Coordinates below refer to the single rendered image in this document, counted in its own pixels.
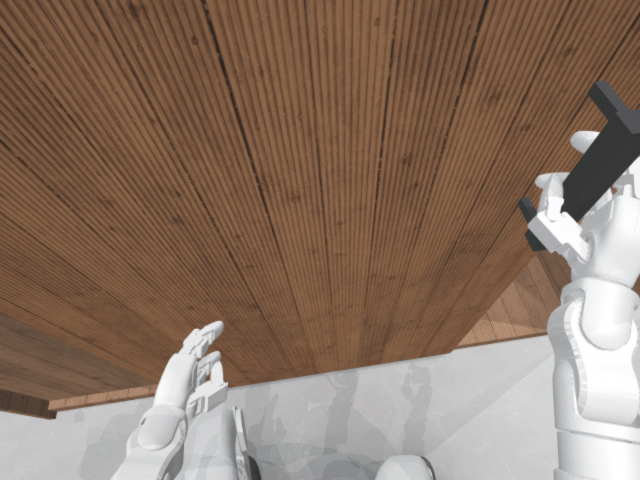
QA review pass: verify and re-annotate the handle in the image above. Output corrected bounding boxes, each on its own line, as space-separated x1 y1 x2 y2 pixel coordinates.
517 80 640 252

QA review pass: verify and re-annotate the robot right forearm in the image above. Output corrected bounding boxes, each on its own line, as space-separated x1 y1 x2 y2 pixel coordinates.
547 277 640 480

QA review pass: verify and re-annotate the left robot hand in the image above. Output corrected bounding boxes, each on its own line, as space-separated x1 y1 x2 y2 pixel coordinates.
153 321 228 421

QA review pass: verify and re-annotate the wardrobe door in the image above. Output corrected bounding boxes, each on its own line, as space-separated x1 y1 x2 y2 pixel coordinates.
0 312 155 401
0 0 640 388

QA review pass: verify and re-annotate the robot left forearm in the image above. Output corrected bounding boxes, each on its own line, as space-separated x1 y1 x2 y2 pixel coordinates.
110 405 188 480

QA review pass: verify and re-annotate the right robot hand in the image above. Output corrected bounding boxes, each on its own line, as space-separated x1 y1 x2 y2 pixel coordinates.
528 131 640 289

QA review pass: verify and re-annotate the robot right thigh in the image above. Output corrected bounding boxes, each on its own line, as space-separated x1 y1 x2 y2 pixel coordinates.
375 455 432 480

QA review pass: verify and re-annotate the robot left thigh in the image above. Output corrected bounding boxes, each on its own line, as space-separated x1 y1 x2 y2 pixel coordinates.
174 405 248 480

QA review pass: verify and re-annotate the robot thigh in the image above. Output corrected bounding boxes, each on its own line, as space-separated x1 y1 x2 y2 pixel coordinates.
375 455 432 480
174 405 248 480

